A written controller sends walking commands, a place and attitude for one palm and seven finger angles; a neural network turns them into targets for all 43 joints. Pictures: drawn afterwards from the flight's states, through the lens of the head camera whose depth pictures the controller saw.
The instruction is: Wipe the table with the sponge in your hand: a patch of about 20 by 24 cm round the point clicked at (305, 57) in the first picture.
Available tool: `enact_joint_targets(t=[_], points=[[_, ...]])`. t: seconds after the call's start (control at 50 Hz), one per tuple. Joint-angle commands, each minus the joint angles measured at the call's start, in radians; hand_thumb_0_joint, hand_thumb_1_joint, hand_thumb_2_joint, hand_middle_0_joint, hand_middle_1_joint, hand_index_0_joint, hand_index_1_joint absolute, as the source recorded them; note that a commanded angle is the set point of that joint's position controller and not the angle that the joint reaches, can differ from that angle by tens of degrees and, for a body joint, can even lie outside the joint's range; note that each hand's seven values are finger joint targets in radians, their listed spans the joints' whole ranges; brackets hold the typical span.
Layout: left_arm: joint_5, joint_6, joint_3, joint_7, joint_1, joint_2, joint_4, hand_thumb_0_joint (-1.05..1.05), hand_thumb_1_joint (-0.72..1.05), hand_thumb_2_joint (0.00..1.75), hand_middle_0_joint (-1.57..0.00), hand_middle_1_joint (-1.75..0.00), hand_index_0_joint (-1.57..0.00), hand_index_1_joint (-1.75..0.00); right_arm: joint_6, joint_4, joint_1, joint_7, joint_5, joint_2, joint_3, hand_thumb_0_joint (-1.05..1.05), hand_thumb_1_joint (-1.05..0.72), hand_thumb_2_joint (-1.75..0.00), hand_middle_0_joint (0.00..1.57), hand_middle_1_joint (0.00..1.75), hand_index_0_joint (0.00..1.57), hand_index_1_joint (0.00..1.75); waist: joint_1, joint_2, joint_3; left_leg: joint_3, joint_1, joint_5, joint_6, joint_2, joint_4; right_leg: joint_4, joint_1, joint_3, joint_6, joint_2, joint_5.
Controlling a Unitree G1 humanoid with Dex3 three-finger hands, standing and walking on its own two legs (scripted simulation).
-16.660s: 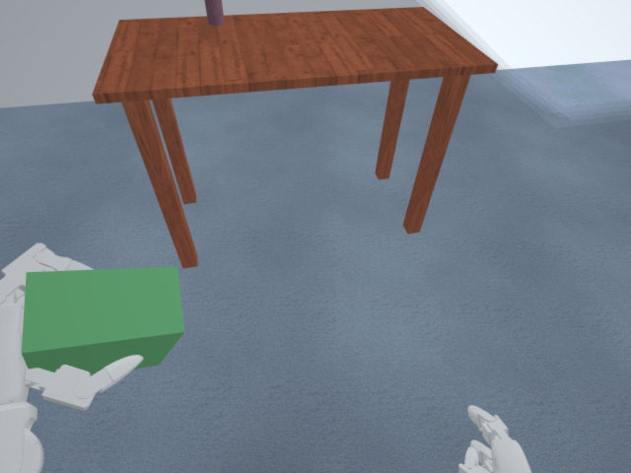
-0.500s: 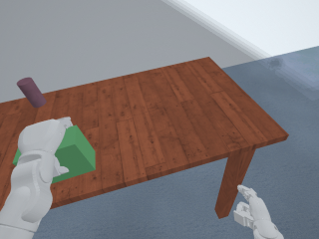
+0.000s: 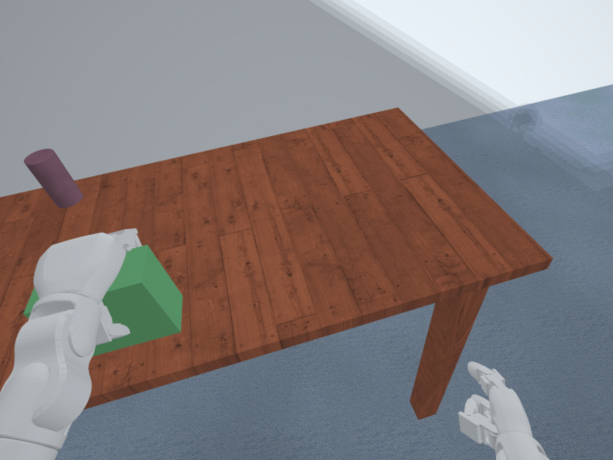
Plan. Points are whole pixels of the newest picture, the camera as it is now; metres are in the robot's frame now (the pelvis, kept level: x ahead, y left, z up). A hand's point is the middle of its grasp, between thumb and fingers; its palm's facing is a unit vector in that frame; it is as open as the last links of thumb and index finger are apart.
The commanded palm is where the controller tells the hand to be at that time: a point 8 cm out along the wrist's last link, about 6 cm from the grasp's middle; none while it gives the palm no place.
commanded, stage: move the sponge above the wiping area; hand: left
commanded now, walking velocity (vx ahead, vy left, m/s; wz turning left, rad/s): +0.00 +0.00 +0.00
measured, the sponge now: (120, 311) +0.25 +0.30 +0.08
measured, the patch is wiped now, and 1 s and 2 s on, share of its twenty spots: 0.00 0.00 0.00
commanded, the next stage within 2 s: none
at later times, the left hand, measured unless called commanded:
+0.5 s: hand (101, 289) +0.25 +0.30 +0.13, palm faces +0.08 -0.07 -0.99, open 10.1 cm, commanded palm +0.21 +0.30 +0.20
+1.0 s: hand (102, 276) +0.26 +0.29 +0.15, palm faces +0.14 -0.05 -0.99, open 10.1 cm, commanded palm +0.21 +0.29 +0.21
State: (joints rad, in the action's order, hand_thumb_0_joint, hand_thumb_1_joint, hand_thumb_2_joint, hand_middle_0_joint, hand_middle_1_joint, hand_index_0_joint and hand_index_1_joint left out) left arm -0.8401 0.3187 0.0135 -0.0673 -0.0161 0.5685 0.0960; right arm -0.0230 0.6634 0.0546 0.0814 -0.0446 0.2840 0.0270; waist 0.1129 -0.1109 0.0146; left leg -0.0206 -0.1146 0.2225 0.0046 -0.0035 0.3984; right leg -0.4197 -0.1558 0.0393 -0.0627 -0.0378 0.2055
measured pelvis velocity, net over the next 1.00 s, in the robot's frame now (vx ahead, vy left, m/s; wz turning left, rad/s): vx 0.00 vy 0.01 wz -0.01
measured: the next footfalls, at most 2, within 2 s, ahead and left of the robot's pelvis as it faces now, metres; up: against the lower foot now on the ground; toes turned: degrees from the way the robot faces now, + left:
none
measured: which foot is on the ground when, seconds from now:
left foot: down 0.00-1.00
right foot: down 0.00-1.00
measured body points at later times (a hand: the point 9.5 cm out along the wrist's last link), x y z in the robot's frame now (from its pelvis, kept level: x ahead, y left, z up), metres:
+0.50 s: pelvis +0.00 +0.02 +0.00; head -0.01 -0.03 +0.45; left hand +0.24 +0.30 +0.18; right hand +0.25 -0.17 -0.08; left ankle +0.00 +0.12 -0.74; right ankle +0.02 -0.08 -0.74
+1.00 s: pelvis +0.00 +0.01 +0.00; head -0.02 -0.03 +0.45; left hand +0.24 +0.29 +0.20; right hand +0.25 -0.18 -0.08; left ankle +0.00 +0.12 -0.74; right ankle +0.02 -0.08 -0.74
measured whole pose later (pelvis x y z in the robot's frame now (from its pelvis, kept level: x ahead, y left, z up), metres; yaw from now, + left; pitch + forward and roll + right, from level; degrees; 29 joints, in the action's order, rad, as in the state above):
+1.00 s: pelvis +0.00 +0.01 +0.00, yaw +0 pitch -4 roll +1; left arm -0.87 0.38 0.05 -0.05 0.01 0.57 0.19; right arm -0.05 0.66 0.03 0.05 -0.04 0.25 0.06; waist 0.14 -0.10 0.01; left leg -0.03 -0.09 0.21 0.02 -0.02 0.37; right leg -0.39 -0.13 0.03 -0.05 -0.03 0.19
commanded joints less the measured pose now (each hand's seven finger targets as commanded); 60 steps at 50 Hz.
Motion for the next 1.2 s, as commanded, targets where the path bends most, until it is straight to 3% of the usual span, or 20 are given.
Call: enact_joint_targets(t=[0.0,0.12,0.28,0.32,0.38,0.42,0.44,0.52,0.54,0.62,0.68,0.8,0.82,0.88,0.92,1.02,1.04,1.1,1.12,1.18], points=[[-0.034,0.007,-0.195,0.049,0.281,0.303,0.157,0.0,0.1,1.3,-1.2,-1.6,-1.2,-1.6,0.047,-0.176,-0.205,-0.001,-0.004,0.088,-0.023,0.0,-0.9,-0.9,0.2,0.3,0.2,0.3,0.01,0.071,-0.19,0.052,-0.013,-0.191,0.041,-0.038,-0.039,0.076,0.094,-0.122,-0.006,0.035,-0.107],[-0.026,0.03,-0.185,0.051,0.271,0.279,0.227,0.0,0.1,1.3,-1.2,-1.6,-1.2,-1.6,0.051,-0.197,-0.257,-0.014,-0.008,0.076,-0.01,0.0,-0.9,-0.9,0.2,0.3,0.2,0.3,0.027,0.013,-0.225,0.064,0.014,-0.225,0.035,-0.036,-0.041,0.064,0.116,-0.144,-0.025,0.026,-0.135],[-0.036,0.057,-0.091,0.013,0.282,0.206,0.248,0.0,0.1,1.3,-1.2,-1.6,-1.2,-1.6,0.038,-0.197,-0.23,-0.017,-0.005,0.084,-0.013,0.0,-0.9,-0.9,0.2,0.3,0.2,0.3,0.004,0.058,-0.199,0.069,0.011,-0.213,0.039,-0.026,-0.056,0.069,0.091,-0.089,-0.012,0.027,-0.122],[-0.049,0.054,-0.142,0.018,0.296,0.265,0.282,0.0,0.1,1.3,-1.2,-1.6,-1.2,-1.6,0.043,-0.203,-0.268,-0.015,-0.009,0.076,-0.002,0.0,-0.9,-0.9,0.2,0.3,0.2,0.3,0.016,0.05,-0.208,0.08,0.023,-0.206,0.039,-0.029,-0.058,0.072,0.091,-0.127,-0.023,0.013,-0.094],[-0.056,0.04,-0.119,0.028,0.323,0.239,0.272,0.0,0.1,1.3,-1.2,-1.6,-1.2,-1.6,0.037,-0.192,-0.227,-0.015,0.002,0.077,-0.008,0.0,-0.9,-0.9,0.2,0.3,0.2,0.3,0.009,0.034,-0.212,0.075,0.023,-0.218,0.036,-0.026,-0.066,0.075,0.103,-0.092,-0.019,0.021,-0.111],[-0.064,0.043,-0.183,0.045,0.301,0.298,0.311,0.0,0.1,1.3,-1.2,-1.6,-1.2,-1.6,0.042,-0.198,-0.267,-0.02,-0.001,0.072,0.001,0.0,-0.9,-0.9,0.2,0.3,0.2,0.3,0.036,-0.001,-0.234,0.086,0.034,-0.234,0.035,-0.028,-0.066,0.067,0.118,-0.136,-0.036,0.009,-0.11],[-0.057,0.045,-0.147,0.048,0.297,0.248,0.309,0.0,0.1,1.3,-1.2,-1.6,-1.2,-1.6,0.042,-0.2,-0.24,-0.02,0.004,0.065,-0.003,0.0,-0.9,-0.9,0.2,0.3,0.2,0.3,0.03,0.016,-0.254,0.071,0.029,-0.257,0.034,-0.025,-0.059,0.055,0.14,-0.095,-0.03,0.022,-0.141],[-0.044,0.088,-0.18,0.046,0.226,0.267,0.291,0.0,0.1,1.3,-1.2,-1.6,-1.2,-1.6,0.027,-0.195,-0.282,-0.036,-0.006,0.07,0.004,0.0,-0.9,-0.9,0.2,0.3,0.2,0.3,0.04,-0.002,-0.188,0.085,0.01,-0.255,0.028,-0.025,-0.074,0.067,0.114,-0.13,-0.038,0.01,-0.131],[-0.037,0.101,-0.118,0.039,0.253,0.202,0.28,0.0,0.1,1.3,-1.2,-1.6,-1.2,-1.6,0.024,-0.197,-0.261,-0.035,-0.004,0.07,0.0,0.0,-0.9,-0.9,0.2,0.3,0.2,0.3,0.024,0.024,-0.192,0.067,0.001,-0.244,0.029,-0.021,-0.07,0.065,0.113,-0.087,-0.025,0.022,-0.132],[-0.035,0.143,-0.122,0.006,0.206,0.223,0.257,0.0,0.1,1.3,-1.2,-1.6,-1.2,-1.6,0.014,-0.201,-0.296,-0.035,-0.016,0.079,0.004,0.0,-0.9,-0.9,0.2,0.3,0.2,0.3,0.024,0.048,-0.16,0.076,-0.01,-0.203,0.033,-0.022,-0.074,0.073,0.087,-0.121,-0.026,0.013,-0.092],[-0.042,0.127,-0.046,-0.021,0.259,0.175,0.288,0.0,0.1,1.3,-1.2,-1.6,-1.2,-1.6,0.013,-0.206,-0.262,-0.03,-0.01,0.083,-0.001,0.0,-0.9,-0.9,0.2,0.3,0.2,0.3,0.004,0.047,-0.182,0.075,0.004,-0.203,0.039,-0.022,-0.071,0.073,0.088,-0.082,-0.014,0.021,-0.098],[-0.079,0.042,-0.108,0.012,0.33,0.248,0.319,0.0,0.1,1.3,-1.2,-1.6,-1.2,-1.6,0.032,-0.196,-0.224,-0.014,0.002,0.072,-0.003,0.0,-0.9,-0.9,0.2,0.3,0.2,0.3,0.012,0.03,-0.228,0.085,0.036,-0.203,0.04,-0.023,-0.075,0.077,0.109,-0.095,-0.022,0.013,-0.078],[-0.086,0.04,-0.164,0.028,0.342,0.302,0.35,0.0,0.1,1.3,-1.2,-1.6,-1.2,-1.6,0.04,-0.201,-0.26,-0.014,0.0,0.071,0.006,0.0,-0.9,-0.9,0.2,0.3,0.2,0.3,0.03,0.008,-0.242,0.096,0.044,-0.203,0.041,-0.025,-0.079,0.074,0.12,-0.138,-0.038,-0.001,-0.071],[-0.074,0.04,-0.146,0.058,0.324,0.253,0.29,0.0,0.1,1.3,-1.2,-1.6,-1.2,-1.6,0.034,-0.186,-0.226,-0.025,0.005,0.068,-0.002,0.0,-0.9,-0.9,0.2,0.3,0.2,0.3,0.029,0.001,-0.219,0.083,0.022,-0.241,0.029,-0.024,-0.084,0.078,0.132,-0.095,-0.034,0.01,-0.109],[-0.064,0.072,-0.213,0.073,0.297,0.309,0.263,0.0,0.1,1.3,-1.2,-1.6,-1.2,-1.6,0.033,-0.182,-0.267,-0.029,-0.001,0.072,0.002,0.0,-0.9,-0.9,0.2,0.3,0.2,0.3,0.049,0.006,-0.205,0.085,0.015,-0.235,0.027,-0.029,-0.078,0.079,0.127,-0.149,-0.046,0.005,-0.104],[-0.011,0.159,-0.168,0.031,0.141,0.235,0.259,0.0,0.1,1.3,-1.2,-1.6,-1.2,-1.6,0.014,-0.2,-0.3,-0.049,-0.016,0.08,-0.001,0.0,-0.9,-0.9,0.2,0.3,0.2,0.3,0.046,0.037,-0.184,0.071,-0.018,-0.251,0.028,-0.029,-0.06,0.061,0.127,-0.137,-0.03,0.017,-0.159],[-0.001,0.168,-0.114,0.011,0.131,0.181,0.267,0.0,0.1,1.3,-1.2,-1.6,-1.2,-1.6,0.012,-0.211,-0.277,-0.05,-0.014,0.084,-0.003,0.0,-0.9,-0.9,0.2,0.3,0.2,0.3,0.033,0.052,-0.194,0.06,-0.03,-0.251,0.032,-0.024,-0.055,0.051,0.135,-0.1,-0.019,0.029,-0.18],[0.005,0.166,-0.109,-0.034,0.065,0.2,0.307,0.0,0.1,1.3,-1.2,-1.6,-1.2,-1.6,0.003,-0.217,-0.256,-0.047,-0.016,0.092,-0.008,0.0,-0.9,-0.9,0.2,0.3,0.2,0.3,0.016,0.096,-0.183,0.062,-0.032,-0.23,0.045,-0.029,-0.034,0.048,0.117,-0.109,-0.003,0.033,-0.188],[-0.004,0.164,-0.132,-0.041,0.085,0.232,0.311,0.0,0.1,1.3,-1.2,-1.6,-1.2,-1.6,0.009,-0.224,-0.289,-0.041,-0.02,0.088,0.002,0.0,-0.9,-0.9,0.2,0.3,0.2,0.3,0.013,0.116,-0.166,0.066,-0.03,-0.198,0.046,-0.027,-0.031,0.058,0.09,-0.144,-0.009,0.022,-0.136],[-0.041,0.103,-0.117,-0.043,0.237,0.263,0.309,0.0,0.1,1.3,-1.2,-1.6,-1.2,-1.6,0.013,-0.214,-0.234,-0.017,-0.01,0.094,-0.003,0.0,-0.9,-0.9,0.2,0.3,0.2,0.3,-0.012,0.116,-0.159,0.064,-0.014,-0.156,0.053,-0.032,-0.029,0.078,0.06,-0.116,0.002,0.029,-0.067]])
